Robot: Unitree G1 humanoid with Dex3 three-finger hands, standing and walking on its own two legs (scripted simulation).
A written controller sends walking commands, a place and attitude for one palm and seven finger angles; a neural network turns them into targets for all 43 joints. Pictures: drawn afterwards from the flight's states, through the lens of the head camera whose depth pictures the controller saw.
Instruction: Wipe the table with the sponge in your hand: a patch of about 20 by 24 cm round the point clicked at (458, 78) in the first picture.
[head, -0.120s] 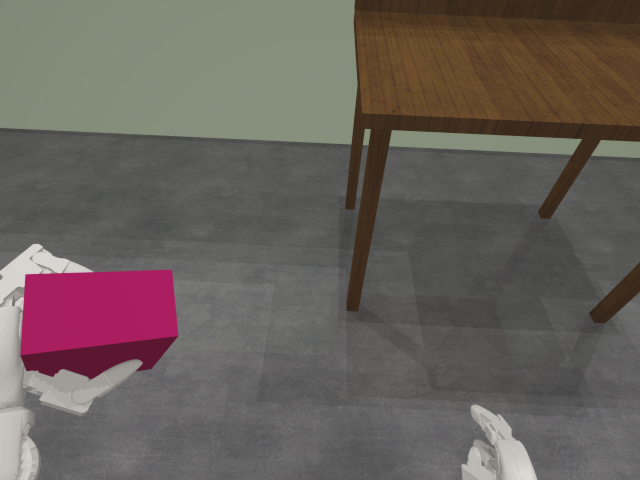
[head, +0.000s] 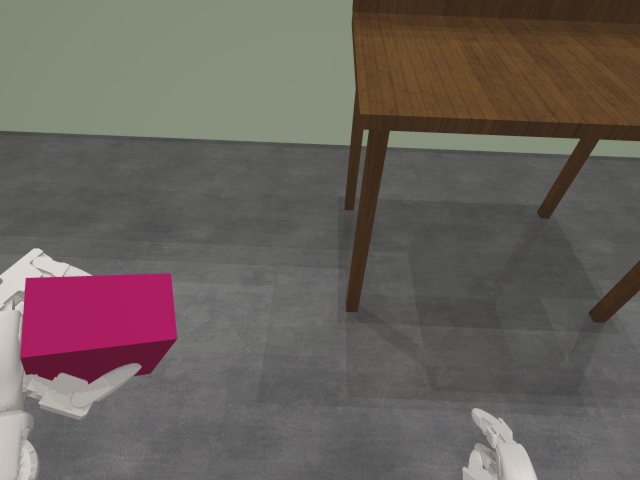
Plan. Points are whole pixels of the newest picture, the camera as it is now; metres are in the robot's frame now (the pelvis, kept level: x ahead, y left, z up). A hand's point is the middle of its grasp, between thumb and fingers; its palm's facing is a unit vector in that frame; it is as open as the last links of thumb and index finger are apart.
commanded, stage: stand and wait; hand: left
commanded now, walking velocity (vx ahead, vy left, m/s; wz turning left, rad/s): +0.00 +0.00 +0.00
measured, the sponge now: (119, 332) +0.22 +0.22 +0.14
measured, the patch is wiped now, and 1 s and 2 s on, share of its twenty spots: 0.00 0.00 0.00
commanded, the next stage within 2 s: look at it before walking up in 0.14 s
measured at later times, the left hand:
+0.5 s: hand (76, 343) +0.20 +0.24 +0.15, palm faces +0.41 -0.82 -0.39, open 10.4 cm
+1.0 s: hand (201, 321) +0.23 +0.13 +0.16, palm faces +0.14 -0.87 -0.48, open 10.4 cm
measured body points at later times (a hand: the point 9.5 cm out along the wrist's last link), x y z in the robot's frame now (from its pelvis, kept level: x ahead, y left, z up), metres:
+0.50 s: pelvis -0.01 +0.00 +0.00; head -0.01 +0.00 +0.45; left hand +0.17 +0.28 +0.17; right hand +0.15 -0.23 -0.08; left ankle +0.03 +0.12 -0.74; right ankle +0.04 -0.13 -0.74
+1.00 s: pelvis -0.04 -0.04 -0.01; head -0.01 -0.06 +0.44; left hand +0.22 +0.18 +0.18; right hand +0.07 -0.31 -0.10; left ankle -0.05 +0.11 -0.71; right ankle +0.04 -0.13 -0.74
